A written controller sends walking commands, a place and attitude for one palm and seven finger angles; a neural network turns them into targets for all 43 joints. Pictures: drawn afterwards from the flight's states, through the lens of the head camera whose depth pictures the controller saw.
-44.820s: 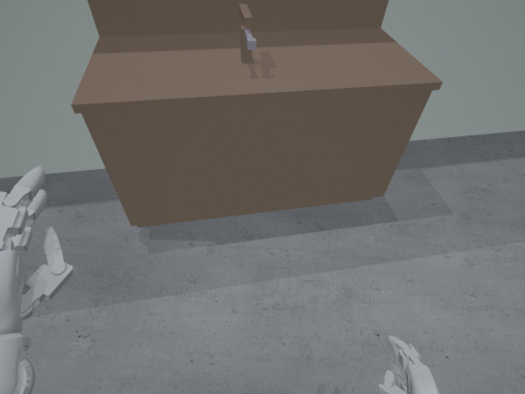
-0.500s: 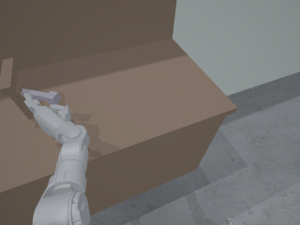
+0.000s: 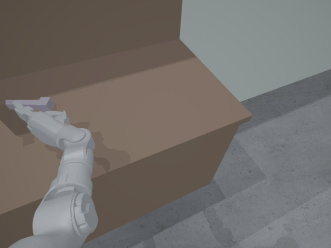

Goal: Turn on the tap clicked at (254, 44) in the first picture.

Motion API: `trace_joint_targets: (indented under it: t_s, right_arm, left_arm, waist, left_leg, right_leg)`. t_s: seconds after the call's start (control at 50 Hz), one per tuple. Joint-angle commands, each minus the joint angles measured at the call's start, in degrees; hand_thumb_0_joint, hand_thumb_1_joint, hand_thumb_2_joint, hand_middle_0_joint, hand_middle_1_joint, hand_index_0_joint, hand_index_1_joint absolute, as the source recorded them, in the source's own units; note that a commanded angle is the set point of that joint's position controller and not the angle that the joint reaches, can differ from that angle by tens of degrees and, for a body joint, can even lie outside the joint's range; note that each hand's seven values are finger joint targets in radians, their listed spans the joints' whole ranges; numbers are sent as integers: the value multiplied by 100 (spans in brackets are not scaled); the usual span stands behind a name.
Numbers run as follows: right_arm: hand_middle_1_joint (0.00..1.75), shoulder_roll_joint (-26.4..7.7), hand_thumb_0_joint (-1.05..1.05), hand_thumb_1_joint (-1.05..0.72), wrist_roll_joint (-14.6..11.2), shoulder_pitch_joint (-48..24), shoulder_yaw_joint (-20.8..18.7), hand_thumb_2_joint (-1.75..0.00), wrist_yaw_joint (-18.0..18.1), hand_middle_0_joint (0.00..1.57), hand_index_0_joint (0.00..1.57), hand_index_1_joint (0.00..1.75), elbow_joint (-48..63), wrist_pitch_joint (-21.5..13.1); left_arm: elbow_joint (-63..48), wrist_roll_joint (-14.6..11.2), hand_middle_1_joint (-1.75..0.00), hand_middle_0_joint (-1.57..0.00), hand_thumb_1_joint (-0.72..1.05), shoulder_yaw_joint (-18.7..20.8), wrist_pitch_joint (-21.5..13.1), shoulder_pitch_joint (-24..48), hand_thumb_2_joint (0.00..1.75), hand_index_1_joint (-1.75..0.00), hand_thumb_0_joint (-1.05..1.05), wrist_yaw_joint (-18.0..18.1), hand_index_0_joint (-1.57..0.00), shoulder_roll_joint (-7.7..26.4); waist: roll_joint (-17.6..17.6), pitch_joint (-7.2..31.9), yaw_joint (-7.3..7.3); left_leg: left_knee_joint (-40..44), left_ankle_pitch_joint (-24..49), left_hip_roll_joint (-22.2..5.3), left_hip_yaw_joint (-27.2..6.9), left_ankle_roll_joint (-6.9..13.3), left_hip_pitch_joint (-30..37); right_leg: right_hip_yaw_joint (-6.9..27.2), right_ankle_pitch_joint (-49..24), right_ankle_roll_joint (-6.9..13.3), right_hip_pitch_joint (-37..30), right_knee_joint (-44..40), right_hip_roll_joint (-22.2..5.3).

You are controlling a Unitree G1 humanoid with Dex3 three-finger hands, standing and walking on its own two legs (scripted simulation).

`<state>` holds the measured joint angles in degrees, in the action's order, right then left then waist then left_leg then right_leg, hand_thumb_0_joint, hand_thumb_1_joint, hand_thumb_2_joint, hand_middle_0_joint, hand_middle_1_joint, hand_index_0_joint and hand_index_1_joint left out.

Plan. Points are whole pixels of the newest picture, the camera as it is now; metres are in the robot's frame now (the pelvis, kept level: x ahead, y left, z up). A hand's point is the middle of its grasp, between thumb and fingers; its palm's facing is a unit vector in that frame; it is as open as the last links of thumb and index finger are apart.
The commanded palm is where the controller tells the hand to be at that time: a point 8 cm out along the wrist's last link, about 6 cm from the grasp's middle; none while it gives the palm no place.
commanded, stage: push the lever round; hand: left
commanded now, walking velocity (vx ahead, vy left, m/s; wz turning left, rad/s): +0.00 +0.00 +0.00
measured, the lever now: (45, 104) +0.46 +0.30 +0.09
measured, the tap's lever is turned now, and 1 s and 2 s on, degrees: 65 79 79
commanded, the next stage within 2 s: lift the hand up off the lever in 0.38 s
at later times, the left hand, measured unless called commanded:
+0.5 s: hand (66, 106) +0.46 +0.25 +0.08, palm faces +0.86 -0.49 -0.11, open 8.0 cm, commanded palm +0.40 +0.26 +0.08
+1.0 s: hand (59, 105) +0.45 +0.26 +0.10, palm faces +0.85 -0.52 -0.06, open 7.8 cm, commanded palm +0.39 +0.26 +0.10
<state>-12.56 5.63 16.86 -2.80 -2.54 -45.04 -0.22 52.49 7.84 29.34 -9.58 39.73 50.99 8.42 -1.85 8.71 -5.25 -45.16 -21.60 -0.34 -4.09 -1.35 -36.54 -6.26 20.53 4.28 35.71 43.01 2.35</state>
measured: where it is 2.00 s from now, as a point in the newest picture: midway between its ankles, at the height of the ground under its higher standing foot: outside the picture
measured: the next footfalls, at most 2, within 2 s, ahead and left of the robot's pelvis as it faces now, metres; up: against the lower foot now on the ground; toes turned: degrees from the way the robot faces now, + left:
none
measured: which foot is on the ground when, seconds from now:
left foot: down 0.00-1.00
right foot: down 0.00-1.00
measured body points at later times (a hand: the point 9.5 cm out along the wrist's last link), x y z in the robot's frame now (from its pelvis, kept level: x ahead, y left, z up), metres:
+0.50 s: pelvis +0.00 +0.00 +0.00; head +0.06 +0.00 +0.44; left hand +0.41 +0.27 +0.09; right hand +0.03 -0.26 -0.13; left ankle +0.00 +0.14 -0.71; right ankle +0.00 -0.07 -0.71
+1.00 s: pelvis +0.01 +0.02 +0.01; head +0.05 +0.02 +0.46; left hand +0.40 +0.28 +0.10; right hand +0.07 -0.24 -0.12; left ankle +0.00 +0.14 -0.71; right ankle +0.00 -0.07 -0.71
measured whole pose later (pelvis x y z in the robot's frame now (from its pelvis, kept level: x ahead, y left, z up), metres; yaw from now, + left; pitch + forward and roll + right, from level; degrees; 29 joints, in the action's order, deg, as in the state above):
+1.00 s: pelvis +0.01 +0.02 +0.01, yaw +0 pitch +12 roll -1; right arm -12.6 5.5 17.6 -3.0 -3.9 -45.1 -0.3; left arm 48.7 5.6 27.6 -7.7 38.9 48.6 7.8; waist -2.0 8.5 -4.8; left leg -42.6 -21.7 0.2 -3.4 -0.2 -32.8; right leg -5.5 20.0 3.0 31.6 39.5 1.9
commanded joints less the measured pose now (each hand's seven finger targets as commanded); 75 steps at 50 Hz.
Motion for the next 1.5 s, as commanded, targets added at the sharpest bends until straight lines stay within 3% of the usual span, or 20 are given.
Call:
trace_joint_targets:
  t_s: [0.0, 0.04, 0.16, 0.28, 0.32, 0.42, 0.46, 0.72, 0.78, 0.9, 0.98, 1.04, 1.06, 1.14, 1.16, 1.2, 1.26, 1.32, 1.44, 1.48]
  right_arm:
    - [30, -738, 0, -90, 9, 178, -228, -90, 51, 20, 20, 30, 567, -162]
    - [30, -760, 0, -90, 8, 178, -209, -90, 63, 20, 20, 30, 553, -152]
    - [30, -801, 0, -90, -3, 266, -204, -90, 113, 20, 20, 30, 494, -128]
    - [30, -800, 0, -90, 3, 407, -190, -90, 63, 20, 20, 30, 487, -110]
    - [30, -820, 0, -90, 19, 472, -191, -90, 38, 20, 20, 30, 491, -127]
    - [30, -837, 0, -90, 26, 552, -197, -90, 3, 20, 20, 30, 481, -92]
    - [30, -856, 0, -90, 31, 609, -222, -90, -5, 20, 20, 30, 467, -75]
    - [30, -830, 0, -90, -1, 519, -240, -90, -56, 20, 20, 30, 555, -89]
    - [30, -804, 0, -90, -3, 469, -257, -90, -76, 20, 20, 30, 538, -122]
    - [30, -791, 0, -90, -13, 272, -245, -90, -93, 20, 20, 30, 515, -170]
    - [30, -755, 0, -90, 3, 163, -245, -90, -98, 20, 20, 30, 509, -182]
    - [30, -744, 0, -90, 2, 87, -243, -90, -95, 20, 20, 30, 540, -175]
    - [30, -761, 0, -90, 0, 65, -251, -90, -72, 20, 20, 30, 524, -159]
    - [30, -710, 0, -90, -18, -32, -224, -90, -64, 20, 20, 30, 586, -154]
    - [30, -733, 0, -90, -22, -34, -230, -90, -43, 20, 20, 30, 549, -136]
    - [30, -684, 0, -90, -35, -67, -222, -90, -53, 20, 20, 30, 605, -149]
    - [30, -710, 0, -90, -55, -127, -223, -90, -20, 20, 20, 30, 574, -171]
    - [30, -681, 0, -90, -73, -209, -198, -90, -11, 20, 20, 30, 550, -223]
    - [30, -687, 0, -90, -58, -236, -167, -90, 46, 20, 20, 30, 509, -272]
    - [30, -679, 0, -90, -52, -210, -186, -90, 48, 20, 20, 30, 520, -271]
  left_arm:
    - [-1199, 260, -15, -15, 90, -182, -366, 2510, 90, -15, 0, -70, -15, 1386]
    - [-1020, 258, -15, -15, 90, -207, -353, 2663, 90, -15, 0, -91, -15, 1414]
    - [-760, 277, -15, -15, 90, 30, -402, 2933, 90, -15, 0, -125, -15, 1798]
    - [-442, 281, -15, -15, 90, -169, -380, 3018, 90, -15, 0, -146, -15, 1567]
    - [-362, 244, -15, -15, 90, -64, -389, 3017, 90, -15, 0, -121, -15, 1658]
    - [-366, 259, -15, -15, 90, 13, -413, 3085, 90, -15, 0, -117, -15, 1773]
    - [-318, 266, -15, -15, 90, 241, -412, 2894, 90, -15, 0, -102, -15, 1967]
    - [-1138, 154, -15, -15, 90, 28, -327, 2583, 90, -15, 0, -182, -15, 1694]
    - [-1458, 134, -15, -15, 90, -216, -328, 2492, 90, -15, 0, -215, -15, 1378]
    - [-1552, -38, -15, -15, 90, -522, -144, 2408, 90, -15, 0, -235, -15, 876]
    - [-1833, 41, -15, -15, 90, -512, -69, 2492, 90, -15, 0, -155, -15, 882]
    - [-1811, 65, -15, -15, 90, -482, 59, 2401, 90, -15, 0, -117, -15, 895]
    - [-1860, 92, -15, -15, 90, -333, 87, 2361, 90, -15, 0, -103, -15, 1051]
    - [-1896, 63, -15, -15, 90, -541, 259, 2329, 90, -15, 0, -127, -15, 806]
    - [-1927, 91, -15, -15, 90, -317, 274, 2304, 90, -15, 0, -119, -15, 1061]
    - [-2107, 53, -15, -15, 90, -592, 310, 2295, 90, -15, 0, -155, -15, 741]
    - [-2014, 23, -15, -15, 90, -569, 414, 2200, 90, -15, 0, -187, -15, 759]
    - [-2039, -15, -15, -15, 90, -863, 457, 2480, 90, -15, 0, -208, -15, 480]
    - [-1921, 59, -15, -15, 90, -561, 489, 2805, 90, -15, 0, -108, -15, 931]
    - [-2092, 102, -15, -15, 90, -507, 455, 2777, 90, -15, 0, -91, -15, 994]
  waist:
    - [8, 1809, -39]
    - [188, 1646, -114]
    - [68, 1658, -156]
    - [-41, 1658, -258]
    - [161, 1738, -225]
    - [-12, 1814, -242]
    - [-5, 1914, -141]
    - [-132, 1806, -46]
    - [-346, 1866, -39]
    - [-138, 1609, -28]
    - [-323, 1751, 52]
    - [21, 1699, 73]
    - [-61, 1717, 145]
    - [6, 1672, 121]
    - [-99, 1673, 178]
    - [-80, 1758, 163]
    - [57, 1580, 169]
    - [45, 1460, 78]
    - [56, 1545, 115]
    - [-193, 1770, 179]
  left_leg:
    - [361, 1282, 175, 248, 332, 470]
    - [366, 1121, 174, 245, 341, 325]
    - [379, 981, 187, 243, 373, 242]
    - [385, 1068, 162, 221, 362, 337]
    - [362, 1060, 177, 223, 370, 267]
    - [325, 1207, 164, 253, 364, 274]
    - [328, 1348, 161, 228, 363, 303]
    - [540, 1684, 130, 258, 329, 720]
    - [555, 2050, 102, 194, 277, 1080]
    - [668, 2095, 98, 132, 212, 1237]
    - [668, 2393, 75, 107, 129, 1423]
    - [660, 2326, 83, 153, 143, 1281]
    - [689, 2455, 67, 122, 112, 1329]
    - [697, 2405, 88, 203, 137, 1299]
    - [728, 2477, 70, 153, 102, 1345]
    - [713, 2575, 79, 189, 113, 1443]
    - [786, 2402, 77, 152, 110, 1365]
    - [836, 2091, 93, 163, 125, 1397]
    - [888, 1733, 142, 207, 188, 1232]
    - [886, 2004, 131, 190, 150, 1390]
  right_leg:
    - [437, -1709, -387, -1409, -641, -252]
    - [465, -1628, -423, -1370, -689, -279]
    - [537, -1523, -440, -1335, -713, -289]
    - [453, -1488, -420, -1133, -660, -237]
    - [453, -1546, -438, -1220, -670, -230]
    - [471, -1760, -445, -1260, -632, -233]
    - [446, -1884, -421, -1355, -583, -218]
    - [352, -1999, -368, -1580, -707, -160]
    - [273, -2023, -315, -1462, -668, -126]
    - [194, -1821, -291, -1348, -751, -100]
    - [170, -1874, -265, -1353, -700, -116]
    - [172, -1977, -279, -1510, -733, -126]
    - [174, -2018, -263, -1537, -714, -129]
    - [190, -2132, -285, -1631, -762, -148]
    - [179, -2084, -264, -1631, -757, -152]
    - [187, -2198, -272, -1686, -772, -147]
    - [175, -2108, -272, -1701, -829, -150]
    - [182, -1823, -280, -1566, -914, -149]
    - [255, -1689, -302, -1702, -982, -190]
    - [249, -1860, -277, -1775, -907, -180]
